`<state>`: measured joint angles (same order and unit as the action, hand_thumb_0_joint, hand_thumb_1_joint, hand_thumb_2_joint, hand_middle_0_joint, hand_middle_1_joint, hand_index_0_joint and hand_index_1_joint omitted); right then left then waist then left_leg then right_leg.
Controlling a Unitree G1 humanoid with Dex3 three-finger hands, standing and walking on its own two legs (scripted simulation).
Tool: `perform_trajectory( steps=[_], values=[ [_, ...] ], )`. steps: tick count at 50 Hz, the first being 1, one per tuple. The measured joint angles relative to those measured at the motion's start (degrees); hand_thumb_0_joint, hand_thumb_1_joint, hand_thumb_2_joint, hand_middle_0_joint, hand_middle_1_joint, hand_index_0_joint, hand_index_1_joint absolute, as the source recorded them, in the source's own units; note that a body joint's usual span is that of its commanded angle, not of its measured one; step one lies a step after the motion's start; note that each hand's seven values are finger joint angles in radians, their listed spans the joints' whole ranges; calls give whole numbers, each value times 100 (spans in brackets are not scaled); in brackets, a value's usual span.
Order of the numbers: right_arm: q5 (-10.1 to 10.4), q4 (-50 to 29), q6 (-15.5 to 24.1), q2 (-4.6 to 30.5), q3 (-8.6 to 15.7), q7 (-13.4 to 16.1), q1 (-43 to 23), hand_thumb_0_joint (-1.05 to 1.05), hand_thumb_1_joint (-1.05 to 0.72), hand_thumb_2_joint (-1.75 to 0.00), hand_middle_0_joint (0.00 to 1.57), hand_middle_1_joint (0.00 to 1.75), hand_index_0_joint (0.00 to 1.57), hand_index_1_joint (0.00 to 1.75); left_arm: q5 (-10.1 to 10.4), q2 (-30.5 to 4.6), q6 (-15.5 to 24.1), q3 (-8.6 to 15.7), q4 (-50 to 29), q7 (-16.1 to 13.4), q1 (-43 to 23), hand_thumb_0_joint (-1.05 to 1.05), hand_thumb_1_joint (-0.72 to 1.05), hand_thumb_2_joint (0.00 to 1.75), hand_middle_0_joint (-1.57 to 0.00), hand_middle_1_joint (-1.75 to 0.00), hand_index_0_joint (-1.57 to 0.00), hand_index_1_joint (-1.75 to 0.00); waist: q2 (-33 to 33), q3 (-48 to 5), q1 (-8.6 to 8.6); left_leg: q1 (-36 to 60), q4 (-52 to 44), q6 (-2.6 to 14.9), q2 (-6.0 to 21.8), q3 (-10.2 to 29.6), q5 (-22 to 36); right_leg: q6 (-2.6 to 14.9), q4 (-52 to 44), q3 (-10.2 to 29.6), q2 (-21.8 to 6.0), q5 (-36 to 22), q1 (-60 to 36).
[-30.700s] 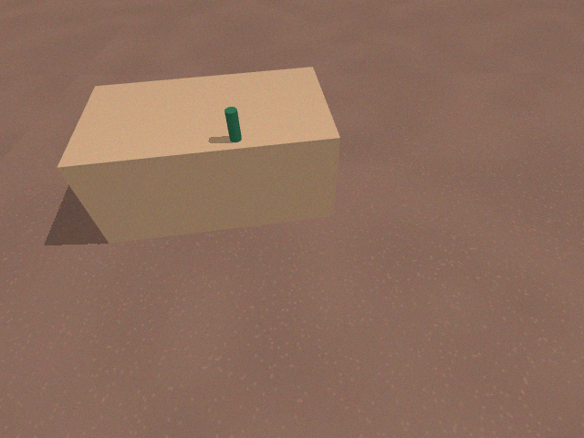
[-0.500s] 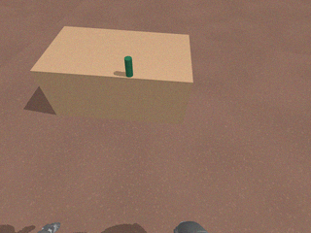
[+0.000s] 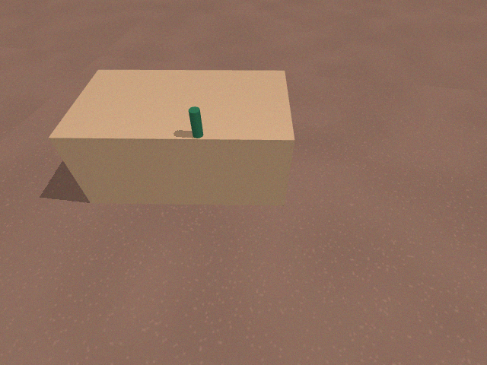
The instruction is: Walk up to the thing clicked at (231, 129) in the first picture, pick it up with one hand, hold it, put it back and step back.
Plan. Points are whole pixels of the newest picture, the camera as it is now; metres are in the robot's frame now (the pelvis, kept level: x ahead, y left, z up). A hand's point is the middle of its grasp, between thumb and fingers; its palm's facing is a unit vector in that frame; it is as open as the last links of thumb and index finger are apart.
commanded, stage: step back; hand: left
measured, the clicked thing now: (196, 122) +1.03 +0.23 -0.25
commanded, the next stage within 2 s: stand in 0.44 s
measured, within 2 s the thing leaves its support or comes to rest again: neither
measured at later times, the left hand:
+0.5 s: hand out of the picture +0.10 +0.25 -0.15, palm faces -0.01 -0.93 -0.37, open 7.4 cm
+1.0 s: hand out of the picture +0.06 +0.25 -0.14, palm faces -0.03 -0.94 -0.33, open 7.4 cm
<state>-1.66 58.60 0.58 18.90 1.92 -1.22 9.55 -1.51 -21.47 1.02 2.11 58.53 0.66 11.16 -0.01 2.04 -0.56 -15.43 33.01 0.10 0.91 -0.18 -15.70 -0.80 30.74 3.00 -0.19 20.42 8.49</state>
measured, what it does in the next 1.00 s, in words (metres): stands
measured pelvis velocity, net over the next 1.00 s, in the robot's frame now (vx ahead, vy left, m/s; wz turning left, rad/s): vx -0.02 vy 0.00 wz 0.00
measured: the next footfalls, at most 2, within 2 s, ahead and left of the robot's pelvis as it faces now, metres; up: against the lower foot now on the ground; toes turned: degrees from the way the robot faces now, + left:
none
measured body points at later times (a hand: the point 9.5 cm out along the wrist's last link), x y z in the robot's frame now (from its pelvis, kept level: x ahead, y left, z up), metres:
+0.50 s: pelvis +0.02 +0.00 +0.00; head +0.03 +0.00 +0.45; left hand +0.10 +0.30 -0.13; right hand +0.12 -0.31 -0.12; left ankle +0.02 +0.12 -0.73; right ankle -0.04 -0.14 -0.73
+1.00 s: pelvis -0.02 +0.00 +0.02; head -0.01 +0.00 +0.46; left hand +0.07 +0.29 -0.12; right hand +0.06 -0.30 -0.12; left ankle +0.02 +0.12 -0.73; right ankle -0.04 -0.14 -0.73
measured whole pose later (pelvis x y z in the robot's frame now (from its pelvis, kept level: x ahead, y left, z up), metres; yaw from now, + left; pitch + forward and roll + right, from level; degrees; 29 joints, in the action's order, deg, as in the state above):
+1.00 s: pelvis -0.02 +0.00 +0.02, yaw +0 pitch -3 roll +0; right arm -0.7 65.4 0.6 19.7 0.8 -0.6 4.9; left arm -0.9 -19.7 0.5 0.6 65.0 0.4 5.7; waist -0.2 3.6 0.8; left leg -9.4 20.3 -0.5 1.2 -0.3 -7.6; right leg -1.4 18.4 3.0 -0.2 12.3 2.8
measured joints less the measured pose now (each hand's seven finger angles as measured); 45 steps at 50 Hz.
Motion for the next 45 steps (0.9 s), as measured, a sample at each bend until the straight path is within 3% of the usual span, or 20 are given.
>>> perform_trajectory(
  steps=[12, 23, 33, 45],
  values=[
    [45, 153, 87, 8, 40, 78, -329, 1, -90, -90, 20, 30, 20, 30, 59, -8, 12, -40, 55, -91, -511, 0, 90, 89, -20, -30, -20, -30, 83, 146, 41, 142, -129, 6, -37, -58, -26, -51, -31, 49, -48, 59, -80],
    [31, 228, 25, 150, 97, 87, -531, 1, -91, -90, 20, 30, 20, 30, 50, 68, -23, -69, 226, -99, -434, 0, 90, 89, -20, -30, -20, -30, 15, 170, 41, 216, -19, -33, -25, -53, -154, -24, 68, 43, -37, 187, -162],
    [131, 373, 28, 74, -77, 140, -701, 1, -90, -90, 20, 30, 20, 30, 120, 148, -87, -140, 408, -119, -602, 0, 90, 89, -20, -30, -20, -30, 7, 374, 54, 512, -742, -58, 20, -59, 319, -46, -713, 48, -9, -335, -466],
    [118, 600, -11, 56, -128, 76, -601, 1, -90, -90, 20, 30, 20, 30, 74, 189, -57, -169, 594, -50, -637, 0, 90, 89, -20, -30, -20, -30, -30, 208, 126, 634, -1194, -71, 45, -14, 717, -52, -1199, 5, 13, -744, -613]
  ],
)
